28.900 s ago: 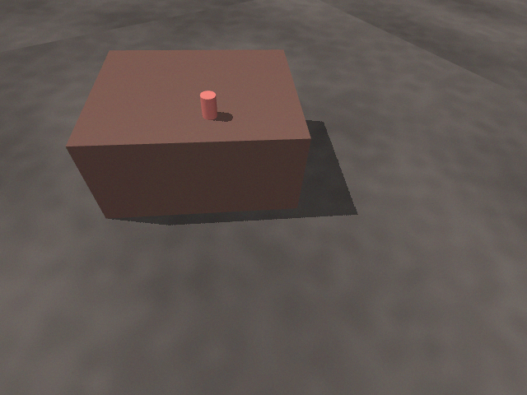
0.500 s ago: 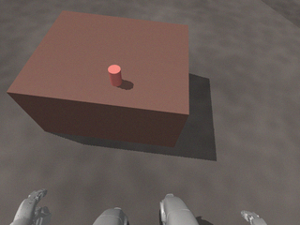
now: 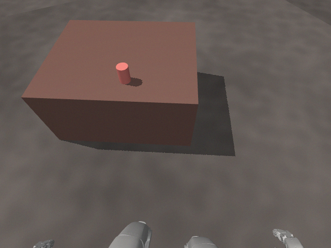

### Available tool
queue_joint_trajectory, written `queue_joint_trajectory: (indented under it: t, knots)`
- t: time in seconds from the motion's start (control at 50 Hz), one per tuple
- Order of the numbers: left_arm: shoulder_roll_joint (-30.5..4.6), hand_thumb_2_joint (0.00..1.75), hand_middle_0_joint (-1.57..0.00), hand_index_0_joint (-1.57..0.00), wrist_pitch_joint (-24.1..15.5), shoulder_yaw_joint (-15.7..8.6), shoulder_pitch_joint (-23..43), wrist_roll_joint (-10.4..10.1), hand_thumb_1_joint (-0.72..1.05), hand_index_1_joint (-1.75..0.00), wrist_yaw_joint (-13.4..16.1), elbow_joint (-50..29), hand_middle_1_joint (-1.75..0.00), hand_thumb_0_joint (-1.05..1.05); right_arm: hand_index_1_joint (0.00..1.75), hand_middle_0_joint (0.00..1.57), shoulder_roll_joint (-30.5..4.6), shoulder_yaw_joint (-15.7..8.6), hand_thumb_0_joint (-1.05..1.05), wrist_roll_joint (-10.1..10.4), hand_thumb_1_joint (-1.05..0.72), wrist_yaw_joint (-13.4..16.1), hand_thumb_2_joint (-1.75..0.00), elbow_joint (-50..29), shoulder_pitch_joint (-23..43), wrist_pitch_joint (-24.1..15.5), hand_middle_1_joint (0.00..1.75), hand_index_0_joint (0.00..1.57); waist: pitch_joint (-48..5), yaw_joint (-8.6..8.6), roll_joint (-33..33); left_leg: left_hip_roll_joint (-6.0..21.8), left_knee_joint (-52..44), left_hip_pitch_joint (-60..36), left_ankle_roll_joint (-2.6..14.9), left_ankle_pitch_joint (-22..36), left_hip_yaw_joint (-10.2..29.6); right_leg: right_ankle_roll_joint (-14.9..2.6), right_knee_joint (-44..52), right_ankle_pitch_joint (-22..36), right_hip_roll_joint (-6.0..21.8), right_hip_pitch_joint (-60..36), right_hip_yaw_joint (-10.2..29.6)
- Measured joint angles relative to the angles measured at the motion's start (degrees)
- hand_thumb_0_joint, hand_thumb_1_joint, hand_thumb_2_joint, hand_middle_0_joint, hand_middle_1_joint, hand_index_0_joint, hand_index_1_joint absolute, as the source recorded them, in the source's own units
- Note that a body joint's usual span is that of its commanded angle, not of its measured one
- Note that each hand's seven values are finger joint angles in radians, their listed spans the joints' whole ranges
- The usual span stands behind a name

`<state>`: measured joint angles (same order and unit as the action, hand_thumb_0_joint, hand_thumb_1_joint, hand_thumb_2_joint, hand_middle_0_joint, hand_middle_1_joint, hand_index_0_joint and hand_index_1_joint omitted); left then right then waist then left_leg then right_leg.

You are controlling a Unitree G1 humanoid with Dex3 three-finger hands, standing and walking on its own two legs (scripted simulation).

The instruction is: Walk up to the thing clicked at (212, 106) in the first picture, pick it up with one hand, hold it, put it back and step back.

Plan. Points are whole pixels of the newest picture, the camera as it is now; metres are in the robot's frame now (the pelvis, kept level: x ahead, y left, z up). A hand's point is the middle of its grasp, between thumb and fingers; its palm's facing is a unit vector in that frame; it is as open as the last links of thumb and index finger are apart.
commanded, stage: step back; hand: left
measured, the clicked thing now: (123, 73) +0.93 +0.24 -0.26
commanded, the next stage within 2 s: stand in 1.56 s
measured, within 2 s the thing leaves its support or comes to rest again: neither
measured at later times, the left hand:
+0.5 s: hand out of the picture -0.10 +0.25 -0.15, palm faces -0.01 -0.91 -0.40, open 7.4 cm
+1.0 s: hand out of the picture -0.13 +0.26 -0.14, palm faces +0.06 -0.92 -0.39, open 7.4 cm
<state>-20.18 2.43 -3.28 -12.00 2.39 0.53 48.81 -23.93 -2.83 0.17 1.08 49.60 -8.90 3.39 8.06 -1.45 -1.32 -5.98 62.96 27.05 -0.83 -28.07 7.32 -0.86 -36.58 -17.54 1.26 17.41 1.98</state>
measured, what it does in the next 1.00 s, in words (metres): walks backwards: left foot, then right foot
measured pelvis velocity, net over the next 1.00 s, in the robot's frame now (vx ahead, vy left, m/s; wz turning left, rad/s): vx -0.18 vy -0.02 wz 0.06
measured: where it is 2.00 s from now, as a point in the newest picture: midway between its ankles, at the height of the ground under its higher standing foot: outside the picture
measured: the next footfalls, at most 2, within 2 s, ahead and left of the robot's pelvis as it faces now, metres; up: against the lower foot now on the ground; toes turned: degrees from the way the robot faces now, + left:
left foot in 0.12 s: -0.02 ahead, +0.13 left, +0.00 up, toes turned +1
right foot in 0.42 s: -0.12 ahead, -0.12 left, +0.00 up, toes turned +3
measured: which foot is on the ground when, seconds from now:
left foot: up 0.00-0.10, down 0.12-0.44, up 0.46-0.72, down 0.74-1.00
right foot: down 0.00-0.14, up 0.16-0.40, down 0.42-1.00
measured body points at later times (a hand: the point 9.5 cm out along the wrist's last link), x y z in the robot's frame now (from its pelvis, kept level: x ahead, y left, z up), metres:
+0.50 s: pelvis -0.17 -0.02 -0.01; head -0.14 -0.04 +0.44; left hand -0.10 +0.29 -0.12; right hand -0.04 -0.34 -0.13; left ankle -0.08 +0.13 -0.71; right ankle -0.17 -0.13 -0.73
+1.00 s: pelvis -0.18 -0.02 +0.00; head -0.18 -0.02 +0.45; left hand -0.13 +0.31 -0.12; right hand -0.11 -0.32 -0.13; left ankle -0.20 +0.12 -0.73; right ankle -0.16 -0.12 -0.73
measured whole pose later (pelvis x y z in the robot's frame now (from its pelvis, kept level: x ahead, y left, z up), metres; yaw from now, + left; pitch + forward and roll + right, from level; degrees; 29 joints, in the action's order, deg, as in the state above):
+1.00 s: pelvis -0.18 -0.02 +0.00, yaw +3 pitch -3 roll -1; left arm -21.7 -1.8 -3.5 -11.2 1.6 -0.6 56.8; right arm -20.9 -2.4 -1.1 -1.0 57.2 -13.1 0.2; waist 3.5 0.1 -1.8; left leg 1.6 38.1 13.8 -0.5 -22.2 3.7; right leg -1.3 -32.7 -15.2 -1.2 14.3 -2.6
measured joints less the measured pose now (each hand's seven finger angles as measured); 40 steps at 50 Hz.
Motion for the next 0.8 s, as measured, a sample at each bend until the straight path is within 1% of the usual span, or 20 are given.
queue_joint_trajectory:
  t: [0.08, 0.12, 0.14, 0.16, 0.2, 0.22, 0.26, 0.3, 0.34, 0.38, 0.42, 0.44, 0.46, 0.5, 0.54, 0.6, 0.7, 0.72, 0.76, 0.8]
  knots:
    - [-1.28, 0.89, -0.20, -0.21, -0.11, -0.25, 2.67, -0.12, 0.90, -0.30, 0.72, -2.72, -0.31, 0.01, 0.30, 0.20, 0.39, 0.04, 0.01, -0.69, -0.91, -0.04, -0.90, 0.52, -1.25, -0.04, 0.30, 0.20, 1.03, 0.71, 0.40, 2.80, -13.13, -7.19, -0.06, -0.74, -2.88, 0.41, -1.79, 1.32, 0.89, 3.22, -2.03]
    - [-2.02, 0.89, -0.20, -0.21, 0.25, -0.21, 4.33, -0.58, 0.90, -0.30, 0.76, -3.76, -0.31, 0.01, 0.30, 0.20, 0.64, -0.04, 0.01, -1.02, -0.91, -0.28, -0.90, 0.79, -1.72, -0.46, 0.30, 0.20, 1.46, 1.18, 0.92, 3.88, -23.94, -11.61, 0.42, 5.09, -4.75, 0.86, -4.35, 1.20, 1.70, 5.50, -3.01]
    - [-2.61, 0.89, -0.20, -0.21, 0.48, -0.29, 5.44, -0.80, 0.90, -0.30, 0.75, -3.88, -0.31, 0.01, 0.30, 0.20, 1.34, -0.22, 0.01, -1.27, -0.91, -0.28, -0.90, 1.35, -1.32, -0.62, 0.30, 0.20, 2.39, 1.01, 2.52, 2.90, -25.85, -12.23, 0.73, 7.97, -5.56, 1.18, -5.82, 1.16, 2.84, 6.42, -2.39]
    - [-3.01, 0.89, -0.20, -0.21, 0.73, -0.38, 6.12, -1.05, 0.90, -0.30, 0.78, -3.82, -0.30, 0.01, 0.30, 0.20, 2.03, -0.12, 0.01, -1.53, -0.91, -0.47, -0.90, 1.69, -0.92, -0.52, 0.30, 0.20, 3.07, 0.47, 3.95, 2.20, -25.84, -12.06, 1.02, 8.76, -6.50, 0.77, -7.00, 0.91, 2.85, 7.24, -0.66]
    - [-2.82, 0.89, -0.20, -0.21, 1.33, -0.38, 6.50, -1.33, 0.90, -0.30, 0.92, -2.93, -0.30, 0.01, 0.30, 0.20, 2.39, 0.40, 0.01, -1.71, -0.91, -1.22, -0.90, 1.62, -0.69, -0.49, 0.30, 0.20, 2.86, 0.96, 3.47, 3.18, -24.82, -10.62, 1.47, 9.29, -6.19, 0.29, -14.29, -8.84, -0.77, 9.09, 2.01]
    - [-2.80, 0.89, -0.20, -0.21, 1.60, -0.36, 6.43, -1.48, 0.90, -0.30, 0.91, -2.45, -0.30, 0.01, 0.30, 0.20, 2.61, 0.60, 0.01, -1.78, -0.91, -1.31, -0.90, 1.60, -0.57, -0.61, 0.30, 0.20, 2.56, 1.25, 3.11, 3.91, -25.13, -10.27, 1.53, 9.95, -5.95, 0.04, -19.15, -11.46, -2.91, 9.86, 3.29]
    - [-2.84, 0.89, -0.20, -0.21, 1.65, -0.39, 5.87, -1.89, 0.90, -0.30, 0.75, -1.72, -0.30, 0.01, 0.30, 0.20, 3.00, 1.05, 0.01, -1.94, -0.91, -1.15, -0.90, 1.37, -0.33, -0.71, 0.30, 0.20, 1.68, 1.26, 2.92, 5.10, -26.50, -9.74, 1.45, 11.68, -6.05, -0.19, -26.72, -12.94, -5.54, 10.47, 4.54]
    - [-2.68, 0.89, -0.20, -0.21, 1.31, -0.46, 4.97, -1.95, 0.90, -0.30, 0.39, -1.31, -0.30, 0.01, 0.30, 0.20, 2.96, 1.19, 0.01, -2.09, -0.90, -1.00, -0.90, 0.93, 0.25, -0.72, 0.30, 0.20, 0.94, 0.93, 2.46, 6.32, -27.30, -8.80, 1.44, 13.16, -6.39, 0.23, -28.59, -13.18, -6.04, 9.11, 3.85]
    - [-2.40, 0.89, -0.20, -0.21, 0.93, -0.49, 3.99, -1.75, 0.90, -0.30, -0.04, -0.79, -0.30, 0.01, 0.30, 0.20, 2.66, 1.03, 0.01, -2.34, -0.90, -0.93, -0.90, 0.22, 1.10, -0.86, 0.30, 0.20, 0.54, 0.62, 1.89, 7.37, -27.51, -7.60, 1.26, 14.34, -6.82, 0.74, -24.30, -13.38, -5.16, 5.80, 2.68]
    - [-2.20, 0.89, -0.20, -0.21, 0.40, -0.41, 2.94, -1.55, 0.90, -0.30, -0.48, 0.04, -0.30, 0.01, 0.30, 0.20, 2.20, 0.86, 0.01, -2.39, -0.90, -0.94, -0.90, -0.51, 1.92, -1.13, 0.30, 0.20, 0.07, 0.32, 1.47, 8.23, -26.97, -6.04, 0.85, 15.13, -7.44, 0.69, -14.95, -12.62, -3.59, 1.22, 1.48]
    - [-1.95, 0.89, -0.20, -0.21, -0.56, -0.35, 1.91, -1.27, 0.90, -0.30, -0.63, 1.44, -0.30, 0.01, 0.30, 0.20, 1.44, 0.81, 0.01, -2.11, -0.90, -1.08, -0.90, -0.90, 2.72, -1.02, 0.30, 0.20, -0.50, -0.16, 0.78, 9.31, -24.83, -3.93, 0.19, 15.11, -7.98, 0.05, -2.55, -7.53, -2.67, -3.99, 0.36]
    - [-1.09, 0.89, -0.20, -0.21, -1.03, -0.40, 1.84, -0.86, 0.90, -0.30, -0.52, 2.58, -0.30, 0.01, 0.30, 0.20, 0.71, 0.62, 0.01, -1.92, -0.90, -1.07, -0.90, -0.69, 3.32, -0.85, 0.30, 0.20, 0.06, 0.11, -1.24, 10.60, -23.13, -3.10, 0.58, 14.62, -6.90, -0.21, -0.99, -5.00, -4.04, -4.68, -0.56]
    - [-0.48, 0.89, -0.20, -0.21, -1.24, -0.26, 1.42, -0.48, 0.90, -0.30, -0.63, 3.38, -0.30, 0.01, 0.30, 0.20, 0.46, 0.36, 0.01, -1.74, -0.90, -0.89, -0.90, -0.27, 3.35, -0.60, 0.30, 0.20, -0.03, 0.48, -2.29, 10.07, -21.53, -2.33, 0.89, 11.17, -4.86, -0.45, -1.29, -4.36, -4.63, -4.43, -1.28]
    - [-0.19, 0.89, -0.20, -0.21, -1.29, 0.04, -0.05, -0.01, 0.90, -0.30, -0.93, 4.23, -0.30, 0.01, 0.30, 0.20, 0.78, 0.11, 0.01, -1.33, -0.91, -0.69, -0.90, 0.85, 2.25, -0.06, 0.30, 0.20, -1.63, -0.45, -1.20, 6.16, -15.66, -0.79, 0.74, 3.70, -1.82, -1.25, -2.30, -4.10, -3.61, -2.93, -0.56]
    - [0.24, 0.89, -0.20, -0.21, -1.43, 0.19, -0.95, 0.05, 0.90, -0.30, -0.81, 4.92, -0.30, 0.01, 0.30, 0.20, 0.42, 0.02, 0.01, -0.91, -0.91, -0.84, -0.90, 1.87, 0.89, -0.15, 0.30, 0.20, -2.43, -0.70, -0.77, 3.27, -9.45, -0.04, 0.76, 3.11, 0.10, -1.21, -1.36, -2.98, -2.48, -2.69, -0.45]
    - [0.34, 0.89, -0.20, -0.21, -2.02, -0.03, -1.61, 0.23, 0.90, -0.30, -0.85, 5.24, -0.31, 0.01, 0.30, 0.20, -0.18, -0.16, 0.01, -1.11, -0.91, -1.18, -0.90, 3.41, -1.49, -0.62, 0.30, 0.20, -3.33, -0.68, -0.79, 2.45, -6.58, -1.25, 0.16, 3.49, -0.07, -1.14, 0.05, -1.56, -1.41, -2.18, -1.19]
    - [-0.92, 0.89, -0.20, -0.21, -2.82, -0.62, -1.39, 0.38, 0.90, -0.30, -1.13, 4.86, -0.31, 0.01, 0.30, 0.20, -0.08, -0.41, 0.01, -1.95, -0.91, -2.07, -0.90, 6.71, -5.23, -1.17, 0.30, 0.20, -4.44, -0.60, -0.36, 4.84, -20.02, -9.15, -0.30, 0.68, -3.25, -0.91, 0.07, -1.28, 0.23, -1.14, -3.53]
    - [-1.24, 0.89, -0.20, -0.21, -2.72, -0.61, -1.22, 0.25, 0.90, -0.30, -1.20, 4.84, -0.31, 0.01, 0.30, 0.20, 0.07, -0.49, 0.01, -1.98, -0.91, -2.19, -0.90, 7.27, -5.64, -1.46, 0.30, 0.20, -4.52, -0.47, -0.17, 5.20, -24.44, -11.29, -0.03, 1.68, -4.15, -0.58, -0.32, -1.40, 0.67, -0.85, -3.97]
    - [-2.08, 0.89, -0.20, -0.21, -2.31, -0.52, -0.76, 0.03, 0.90, -0.30, -1.22, 5.07, -0.31, 0.01, 0.30, 0.20, 1.06, -0.82, 0.01, -2.14, -0.91, -2.20, -0.90, 8.36, -5.48, -2.16, 0.30, 0.20, -3.60, -0.52, 1.67, 3.98, -30.20, -14.01, 0.36, 9.73, -5.38, 0.14, -1.65, -1.84, 2.32, -0.59, -3.38]
    - [-2.41, 0.89, -0.20, -0.21, -1.86, -0.32, -1.12, -0.52, 0.90, -0.30, -1.27, 6.15, -0.30, 0.01, 0.30, 0.20, 1.94, -0.78, 0.01, -2.27, -0.91, -2.39, -0.90, 8.38, -5.61, -2.98, 0.30, 0.20, -4.20, -0.12, 2.51, 3.55, -30.86, -14.24, 1.03, 10.84, -5.96, -0.12, -3.74, -6.02, 1.87, 0.19, -1.78]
